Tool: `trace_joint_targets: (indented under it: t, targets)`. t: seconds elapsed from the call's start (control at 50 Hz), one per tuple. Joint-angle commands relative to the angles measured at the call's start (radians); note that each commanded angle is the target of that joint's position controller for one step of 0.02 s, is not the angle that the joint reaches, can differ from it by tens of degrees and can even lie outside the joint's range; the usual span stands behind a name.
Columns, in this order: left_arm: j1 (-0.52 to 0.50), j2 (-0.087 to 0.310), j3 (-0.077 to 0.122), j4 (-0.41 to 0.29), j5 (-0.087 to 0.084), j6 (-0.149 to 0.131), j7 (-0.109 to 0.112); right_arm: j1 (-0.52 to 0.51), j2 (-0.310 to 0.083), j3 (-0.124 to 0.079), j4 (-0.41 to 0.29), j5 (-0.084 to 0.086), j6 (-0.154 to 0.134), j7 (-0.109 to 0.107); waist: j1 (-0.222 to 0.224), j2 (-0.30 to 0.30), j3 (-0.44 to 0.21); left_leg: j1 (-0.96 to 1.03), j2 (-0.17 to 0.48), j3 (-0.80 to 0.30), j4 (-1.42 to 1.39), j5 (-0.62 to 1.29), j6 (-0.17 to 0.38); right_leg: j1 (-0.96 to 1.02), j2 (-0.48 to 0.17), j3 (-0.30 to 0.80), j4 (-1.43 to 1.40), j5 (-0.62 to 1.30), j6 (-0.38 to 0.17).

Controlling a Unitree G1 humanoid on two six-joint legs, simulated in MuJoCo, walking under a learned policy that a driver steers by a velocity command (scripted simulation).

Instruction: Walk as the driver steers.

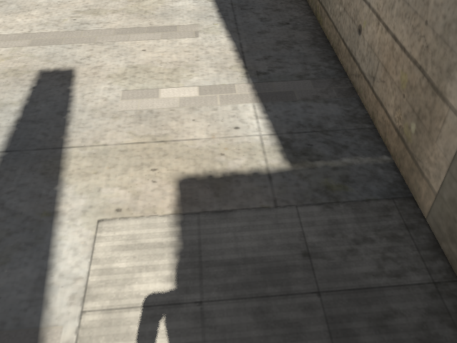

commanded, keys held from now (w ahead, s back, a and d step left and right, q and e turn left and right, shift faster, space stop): w+e+shift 0.06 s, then w+shift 0.48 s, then w+q+shift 0.46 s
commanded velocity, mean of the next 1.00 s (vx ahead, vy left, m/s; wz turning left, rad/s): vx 1.00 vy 0.00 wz -0.03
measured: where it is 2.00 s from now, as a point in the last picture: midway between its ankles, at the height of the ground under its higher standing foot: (239, 123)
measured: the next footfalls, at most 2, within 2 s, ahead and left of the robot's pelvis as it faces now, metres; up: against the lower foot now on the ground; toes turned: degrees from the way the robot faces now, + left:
left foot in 0.02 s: +0.16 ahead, +0.14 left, -0.20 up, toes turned -6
right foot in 0.44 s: +0.48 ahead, -0.08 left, -0.20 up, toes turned -16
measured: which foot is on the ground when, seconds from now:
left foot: up 0.00-0.00, down 0.02-0.42, up 0.44-0.84, down 0.86-1.00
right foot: down 0.00-0.02, up 0.04-0.42, down 0.44-0.86, up 0.88-1.00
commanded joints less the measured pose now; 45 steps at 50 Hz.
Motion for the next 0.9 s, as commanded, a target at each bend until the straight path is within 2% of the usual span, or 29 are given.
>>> trace_joint_targets:
  t: [0.02,0.04,0.06,0.08,0.1,0.12,0.14,0.16,0.2,0.22,0.24,0.28,0.32,0.36,0.4,0.42,0.44,0.46,0.48,0.52,0.56,0.6,0.64,0.7,0.78,0.84,0.86,0.88,0.9]
  targets:
    - [-0.161,0.104,0.03,-0.074,0.019,0.004,0.004,0.459,-0.206,-0.096,0.135,0.003,0.012,-0.013,-0.254,-0.02,0.094,0.576,0.098,-0.075,-0.22,0.012,0.023,-0.451,-0.058,0.122,0.432,0.472,-0.03]
    - [-0.161,0.063,0.024,-0.103,-0.033,-0.01,0.007,0.512,-0.174,-0.077,0.149,-0.051,0.017,0.002,-0.244,0.08,0.021,0.793,0.138,-0.002,0.146,0.126,-0.031,-0.707,-0.028,0.096,0.642,0.163,-0.02]
    - [-0.046,0.038,0.017,-0.152,-0.07,-0.012,0.023,0.476,-0.111,-0.054,0.154,-0.079,0.021,0.01,-0.126,0.206,-0.061,0.924,0.246,-0.109,0.31,0.116,-0.039,-0.922,-0.128,0.005,0.722,0.221,-0.013]
    - [-0.075,0.061,0.01,-0.149,-0.04,-0.004,0.03,0.457,-0.095,-0.06,0.134,-0.075,0.025,0.015,-0.151,0.229,-0.085,0.877,0.301,-0.254,0.198,-0.347,0.019,-1.044,-0.179,-0.087,0.708,0.313,-0.018]
    - [-0.184,0.047,-0.002,-0.202,-0.002,0.001,0.003,0.451,-0.145,-0.074,0.155,-0.068,0.022,0.0,-0.154,0.3,-0.05,0.738,0.393,-0.536,-0.044,-1.155,0.157,-1.152,-0.201,-0.096,0.735,0.368,-0.008]
    - [-0.32,0.087,0.006,-0.223,0.026,0.005,-0.012,0.432,-0.054,-0.045,0.155,-0.059,0.01,-0.003,-0.177,0.114,0.097,0.492,0.358,-0.618,-0.188,-1.321,0.153,-1.09,-0.246,-0.088,0.658,0.418,0.004]
    - [-0.492,0.075,0.016,-0.274,0.021,-0.002,-0.035,0.424,-0.009,-0.018,0.187,-0.062,-0.019,-0.016,-0.181,-0.003,0.237,0.358,0.304,-0.492,-0.132,-1.117,0.113,-1.109,-0.282,0.002,0.45,0.58,0.016]
    - [-0.496,0.029,0.001,-0.282,0.004,-0.004,-0.052,0.414,0.011,-0.006,0.221,-0.067,-0.04,-0.035,-0.13,-0.041,0.265,0.211,0.28,-0.415,-0.081,-0.835,0.093,-1.017,-0.272,0.066,0.263,0.675,0.051]
    - [-0.439,0.004,-0.015,-0.28,0.006,0.02,-0.073,0.351,-0.01,-0.01,0.216,-0.064,-0.046,-0.037,-0.048,0.058,0.205,0.015,0.188,-0.195,-0.171,-0.587,0.071,-0.727,-0.246,-0.024,-0.003,0.757,0.089]
    - [-0.419,0.017,-0.016,-0.277,0.009,0.022,-0.068,0.319,-0.041,-0.018,0.194,-0.043,-0.046,-0.033,-0.027,0.138,0.169,0.029,0.186,-0.157,-0.17,-0.434,0.081,-0.691,-0.24,-0.046,-0.066,0.809,0.093]
    - [-0.454,0.029,-0.019,-0.3,0.005,0.016,-0.065,0.315,-0.037,-0.017,0.182,-0.026,-0.045,-0.031,-0.019,0.121,0.153,0.05,0.182,-0.115,-0.168,-0.317,0.083,-0.664,-0.24,-0.066,-0.147,0.855,0.087]
    - [-0.6,0.038,-0.033,-0.34,-0.008,0.005,-0.068,0.389,-0.048,-0.015,0.194,-0.017,-0.032,-0.027,-0.069,0.0,0.176,0.11,0.178,-0.003,-0.236,-0.13,0.069,-0.608,-0.229,-0.195,-0.338,0.866,0.072]
    - [-0.687,0.023,-0.05,-0.363,-0.024,0.002,-0.068,0.463,-0.056,-0.013,0.216,-0.012,-0.019,-0.024,-0.107,-0.009,0.197,0.178,0.147,0.097,-0.282,0.048,0.067,-0.473,-0.207,-0.282,-0.538,0.854,0.057]
    - [-0.604,0.077,-0.035,-0.331,-0.022,0.003,-0.054,0.509,-0.101,-0.017,0.235,-0.023,-0.004,-0.023,-0.064,0.048,0.134,0.337,0.144,0.167,-0.163,0.453,0.084,-0.303,-0.127,-0.319,-0.625,0.76,0.027]
    - [-0.278,0.143,-0.003,-0.235,-0.02,0.001,-0.036,0.495,-0.166,-0.027,0.231,-0.032,0.015,-0.034,0.094,0.087,-0.019,0.369,0.178,0.179,0.217,0.569,0.104,-0.003,-0.107,-0.284,-0.714,0.718,-0.018]
    - [-0.089,0.188,0.023,-0.168,-0.011,-0.002,-0.019,0.428,-0.163,-0.028,0.21,-0.017,0.013,-0.03,0.188,0.066,-0.084,0.234,0.156,0.194,0.481,0.404,0.107,0.228,-0.178,-0.201,-0.795,0.773,-0.051]
    - [-0.047,0.248,0.042,-0.139,0.004,-0.003,-0.002,0.422,-0.048,-0.015,0.179,-0.037,0.014,-0.02,0.132,-0.113,-0.147,-0.037,0.036,0.192,0.869,-0.643,0.106,0.429,-0.377,0.047,-0.762,0.549,-0.079]
    - [-0.052,0.281,0.046,-0.172,0.008,0.004,-0.003,0.497,-0.026,-0.015,0.114,0.004,0.002,-0.009,0.057,-0.266,-0.275,-0.325,-0.033,0.092,1.117,-0.916,0.111,0.626,-0.619,0.531,-0.862,0.597,-0.198]
    - [-0.061,0.23,0.051,-0.148,-0.003,0.012,0.001,0.345,-0.113,-0.035,0.068,0.001,-0.007,-0.006,0.088,-0.146,-0.119,-0.485,-0.003,0.065,1.048,-0.803,0.129,0.528,-0.566,0.49,-0.987,0.501,-0.183]
    - [-0.15,0.16,0.044,-0.122,-0.006,-0.008,-0.001,0.239,-0.1,-0.044,0.024,-0.016,-0.007,0.0,-0.004,-0.048,0.125,-0.443,0.042,0.057,0.9,-0.76,0.105,0.216,-0.469,0.283,-1.07,0.702,-0.127]
    - [-0.175,0.103,0.025,-0.113,-0.009,-0.032,0.004,0.3,-0.032,-0.034,0.037,-0.045,0.037,0.013,-0.098,-0.038,0.113,-0.331,0.062,0.046,0.839,-0.743,0.078,0.08,-0.411,0.146,-1.11,0.756,-0.081]
    - [-0.138,0.095,0.022,-0.091,-0.037,-0.061,0.0,0.246,-0.013,-0.031,0.004,-0.052,0.063,0.026,-0.13,-0.065,0.159,-0.359,0.071,0.047,0.778,-0.717,0.063,0.015,-0.402,0.046,-1.158,0.865,-0.045]
    - [-0.117,0.109,0.025,-0.088,-0.03,-0.081,-0.014,0.118,-0.024,-0.026,-0.052,-0.042,0.064,0.032,-0.11,-0.1,0.197,-0.351,0.059,0.082,0.646,-0.579,0.067,-0.062,-0.358,-0.087,-1.207,1.027,0.004]
    - [-0.117,0.103,0.013,-0.095,-0.047,-0.099,-0.018,-0.015,-0.019,-0.013,-0.103,-0.026,0.047,0.054,-0.093,-0.096,0.2,-0.121,0.009,0.192,0.343,-0.278,0.097,-0.174,-0.31,-0.256,-1.263,1.25,0.079]
    - [-0.025,0.196,0.019,-0.088,-0.042,-0.096,0.02,-0.029,-0.083,-0.022,-0.103,-0.037,0.05,0.053,-0.112,-0.166,0.119,-0.008,-0.119,0.296,0.233,-0.287,0.155,0.098,-0.382,-0.323,-1.129,1.906,0.159]
    - [-0.134,0.281,0.046,-0.143,0.006,-0.037,0.058,0.388,-0.201,-0.067,0.016,-0.037,0.064,0.044,-0.339,-0.218,-0.074,0.347,-0.174,0.241,0.194,-0.475,0.224,0.112,-0.428,-0.327,-0.502,2.115,0.185]
    - [-0.218,0.301,0.058,-0.17,0.002,-0.026,0.051,0.554,-0.249,-0.094,0.055,-0.033,0.069,0.033,-0.442,-0.146,-0.1,0.52,-0.112,0.127,0.09,-0.528,0.295,-0.054,-0.329,-0.357,-0.031,1.734,0.181]
    - [-0.232,0.138,0.023,-0.25,0.011,-0.059,0.026,0.467,-0.305,-0.109,0.058,-0.024,0.082,0.022,-0.27,0.199,-0.07,0.737,0.061,-0.17,0.215,-0.306,0.337,-0.519,-0.138,-0.28,0.36,0.446,0.193]
    - [-0.146,0.127,0.006,-0.346,-0.043,-0.076,0.012,0.391,-0.367,-0.122,0.008,-0.04,0.083,0.017,-0.188,0.209,-0.293,0.939,0.22,-0.632,0.019,-0.578,0.547,-0.775,-0.145,-0.065,0.506,0.392,0.199]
